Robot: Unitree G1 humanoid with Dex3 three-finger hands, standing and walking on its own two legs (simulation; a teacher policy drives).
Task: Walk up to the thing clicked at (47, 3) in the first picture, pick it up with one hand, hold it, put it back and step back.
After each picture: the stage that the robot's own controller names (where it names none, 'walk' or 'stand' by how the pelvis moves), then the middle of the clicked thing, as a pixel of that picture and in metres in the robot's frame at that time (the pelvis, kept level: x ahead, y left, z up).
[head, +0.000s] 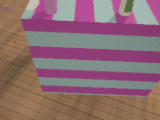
stand; (50, 1) +0.84 +0.17 +0.06
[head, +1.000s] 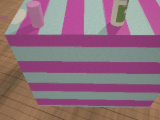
walk; (35, 14) +0.73 +0.25 +0.07
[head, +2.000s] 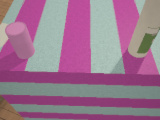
stand; (21, 41) +0.46 +0.22 +0.09
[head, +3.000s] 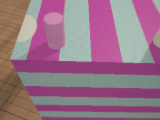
stand; (55, 31) +0.50 +0.10 +0.09
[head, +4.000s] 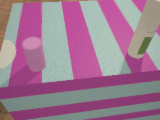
stand; (35, 54) +0.44 +0.17 +0.07
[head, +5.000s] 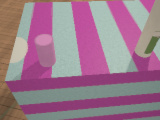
stand; (46, 51) +0.47 +0.14 +0.06
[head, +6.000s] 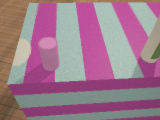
stand; (49, 54) +0.45 +0.12 +0.06
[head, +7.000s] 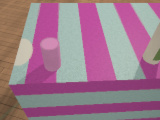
stand; (51, 55) +0.45 +0.12 +0.06
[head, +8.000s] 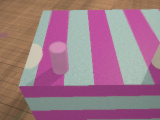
rise first; (59, 58) +0.45 +0.11 +0.06
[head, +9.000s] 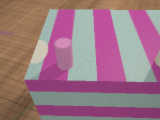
go down; (64, 54) +0.47 +0.09 +0.07
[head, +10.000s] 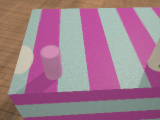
go down; (52, 63) +0.43 +0.10 +0.07
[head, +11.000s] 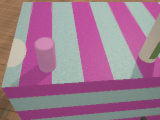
close in; (46, 55) +0.45 +0.10 +0.07
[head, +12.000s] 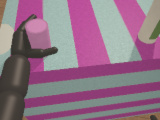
close; (39, 39) +0.47 +0.11 +0.10
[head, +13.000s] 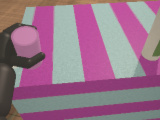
lift; (28, 49) +0.38 +0.14 +0.19
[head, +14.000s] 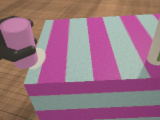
lift; (21, 44) +0.32 +0.16 +0.26
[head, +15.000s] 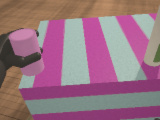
hold; (28, 52) +0.34 +0.15 +0.23
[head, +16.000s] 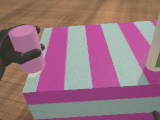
hold; (28, 49) +0.32 +0.14 +0.25
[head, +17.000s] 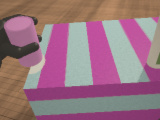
crouch; (25, 42) +0.32 +0.15 +0.27
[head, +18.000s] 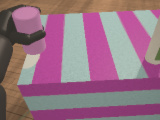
crouch; (30, 32) +0.38 +0.14 +0.25
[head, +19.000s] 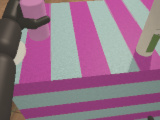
lower; (36, 19) +0.47 +0.11 +0.21
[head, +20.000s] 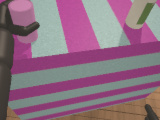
lower; (24, 22) +0.51 +0.11 +0.12
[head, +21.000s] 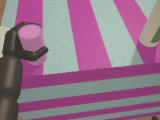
lower; (34, 45) +0.44 +0.13 +0.11
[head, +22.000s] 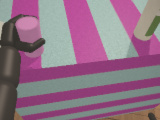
lower; (31, 38) +0.47 +0.12 +0.11
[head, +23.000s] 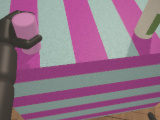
rest; (28, 34) +0.48 +0.13 +0.11
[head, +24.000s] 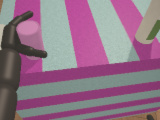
withdraw; (32, 41) +0.46 +0.13 +0.10
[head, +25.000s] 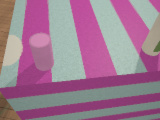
sink last; (42, 52) +0.44 +0.11 +0.09
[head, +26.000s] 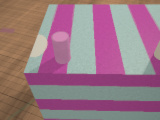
stand; (61, 48) +0.49 +0.11 +0.08
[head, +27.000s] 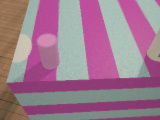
stand; (49, 52) +0.44 +0.12 +0.07
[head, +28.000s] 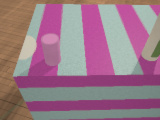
stand; (51, 50) +0.49 +0.13 +0.06
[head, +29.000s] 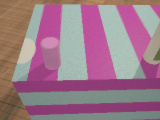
stand; (51, 54) +0.46 +0.12 +0.06
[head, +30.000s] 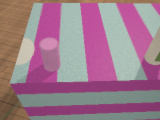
stand; (50, 55) +0.45 +0.12 +0.06
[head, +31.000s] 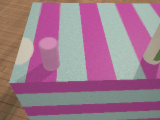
stand; (50, 54) +0.45 +0.12 +0.06
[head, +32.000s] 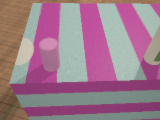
stand; (50, 55) +0.45 +0.12 +0.06
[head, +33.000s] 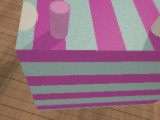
walk; (59, 20) +0.53 +0.08 +0.08
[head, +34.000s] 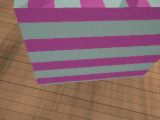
walk; out of the picture +0.74 +0.18 +0.08
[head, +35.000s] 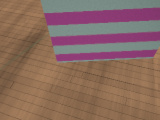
stand; out of the picture +1.07 +0.15 +0.08
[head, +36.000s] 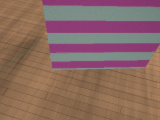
stand; out of the picture +1.06 +0.11 +0.07
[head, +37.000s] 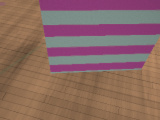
stand; out of the picture +1.08 +0.12 +0.06
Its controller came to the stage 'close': yes
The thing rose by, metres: 0.21
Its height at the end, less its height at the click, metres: +0.00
